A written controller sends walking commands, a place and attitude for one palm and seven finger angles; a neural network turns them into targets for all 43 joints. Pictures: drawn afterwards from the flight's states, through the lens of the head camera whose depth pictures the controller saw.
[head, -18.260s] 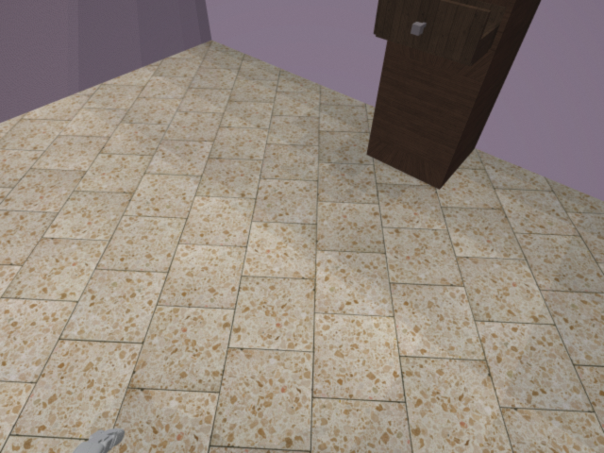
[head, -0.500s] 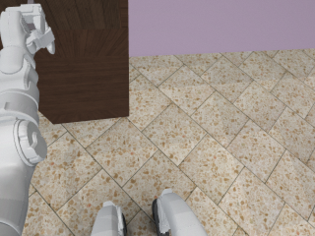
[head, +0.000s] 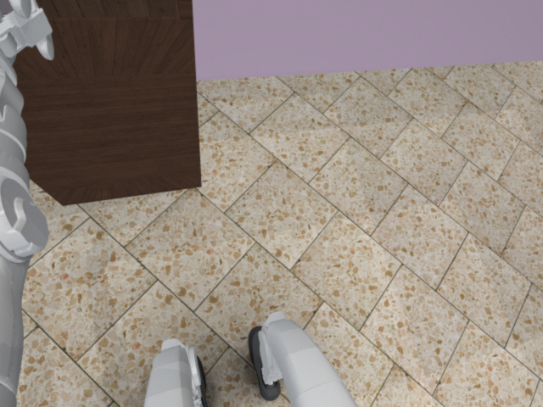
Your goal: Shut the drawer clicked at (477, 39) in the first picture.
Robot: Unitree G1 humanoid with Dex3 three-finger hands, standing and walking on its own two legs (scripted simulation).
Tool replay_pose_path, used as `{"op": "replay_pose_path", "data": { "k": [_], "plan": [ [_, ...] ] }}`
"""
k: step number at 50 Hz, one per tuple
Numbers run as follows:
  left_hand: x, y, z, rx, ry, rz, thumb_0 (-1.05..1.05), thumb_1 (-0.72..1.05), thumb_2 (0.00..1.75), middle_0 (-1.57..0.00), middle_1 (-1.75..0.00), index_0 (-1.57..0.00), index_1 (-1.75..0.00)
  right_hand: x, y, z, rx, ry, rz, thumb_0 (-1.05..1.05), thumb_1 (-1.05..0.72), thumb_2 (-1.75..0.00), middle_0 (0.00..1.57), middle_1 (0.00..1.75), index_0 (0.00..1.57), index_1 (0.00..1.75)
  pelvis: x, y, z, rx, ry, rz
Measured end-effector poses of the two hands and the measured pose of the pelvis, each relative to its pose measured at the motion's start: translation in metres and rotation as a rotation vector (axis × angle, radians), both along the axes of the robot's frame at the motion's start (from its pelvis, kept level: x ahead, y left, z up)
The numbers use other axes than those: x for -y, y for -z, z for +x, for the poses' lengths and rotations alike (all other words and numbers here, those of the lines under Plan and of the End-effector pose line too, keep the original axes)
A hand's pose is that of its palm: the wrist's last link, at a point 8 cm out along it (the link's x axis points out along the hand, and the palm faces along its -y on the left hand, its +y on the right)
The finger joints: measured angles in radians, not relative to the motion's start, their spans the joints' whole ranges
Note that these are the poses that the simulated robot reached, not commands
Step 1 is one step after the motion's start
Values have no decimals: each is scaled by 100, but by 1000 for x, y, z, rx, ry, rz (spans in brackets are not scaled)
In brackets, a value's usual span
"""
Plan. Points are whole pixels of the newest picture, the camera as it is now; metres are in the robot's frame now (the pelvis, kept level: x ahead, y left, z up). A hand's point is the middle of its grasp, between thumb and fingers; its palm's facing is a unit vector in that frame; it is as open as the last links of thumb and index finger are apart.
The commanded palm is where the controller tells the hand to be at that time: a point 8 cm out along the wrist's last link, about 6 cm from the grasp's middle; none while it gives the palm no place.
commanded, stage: pull the fist back off the drawer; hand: left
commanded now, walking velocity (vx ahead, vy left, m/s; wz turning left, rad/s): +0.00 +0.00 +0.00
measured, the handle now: out of the picture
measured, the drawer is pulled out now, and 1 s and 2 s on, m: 0.00 0.00 0.00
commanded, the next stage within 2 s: draw the hand back to the body in 0.58 s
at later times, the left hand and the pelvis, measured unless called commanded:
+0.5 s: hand (42, 20) +0.60 +0.16 +0.10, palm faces +0.01 -1.00 -0.01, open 3.3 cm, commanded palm +0.57 +0.20 +0.10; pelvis +0.01 +0.01 +0.01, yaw -1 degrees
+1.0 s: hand out of the picture +0.51 +0.19 +0.14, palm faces +0.04 -1.00 -0.04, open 3.3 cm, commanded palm +0.46 +0.23 +0.15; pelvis +0.09 +0.00 +0.06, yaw -1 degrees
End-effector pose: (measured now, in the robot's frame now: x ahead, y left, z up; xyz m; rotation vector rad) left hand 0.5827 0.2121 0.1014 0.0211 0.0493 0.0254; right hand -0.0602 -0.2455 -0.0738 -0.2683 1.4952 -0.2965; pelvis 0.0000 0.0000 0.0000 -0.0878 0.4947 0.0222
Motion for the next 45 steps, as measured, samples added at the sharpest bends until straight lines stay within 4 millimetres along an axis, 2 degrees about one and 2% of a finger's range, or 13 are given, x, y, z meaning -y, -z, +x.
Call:
{"op": "replay_pose_path", "data": {
  "k": [12, 23, 29, 38, 41, 45],
  "plan": [
    [-1, 0, 0, 2, 17, -1, 2, 89, 89, -143, -160, -146, -160, -7, 3, -9, -10, 2, 14, 0, -91, -90, 21, 30, 20, 30, -5, 4, -6, -4, 6, -2],
    [-1, 1, -1, 10, 20, -7, 2, 89, 88, -141, -160, -145, -160, -12, 1, 7, 5, 14, 39, 1, -91, -90, 21, 30, 20, 30, -10, -3, 5, 8, 22, 6],
    [-1, 0, -9, 18, 10, -13, 2, 89, 88, -140, -160, -142, -160, -13, -3, 31, 16, 9, 68, 1, -91, -90, 21, 30, 20, 30, -11, -16, 24, 31, 30, 16],
    [-2, -4, -12, 35, 0, -2, 3, 86, 87, -140, -160, -140, -160, -2, -9, 81, 60, -15, 65, 1, -91, -90, 21, 30, 20, 30, -9, -27, 51, 55, 23, 24],
    [-5, -11, -26, 73, 12, 15, 3, 86, 87, -139, -160, -140, -160, 0, -14, 101, 101, -1, 78, 1, -91, -90, 20, 30, 20, 30, -8, -36, 62, 73, 35, 29],
    [-14, -23, -58, 61, 16, 22, 3, 88, 88, -139, -160, -140, -160, 0, -22, 136, 184, -3, 112, 1, -91, -90, 20, 30, 20, 30, -6, -51, 76, 121, 48, 43]
  ]
}}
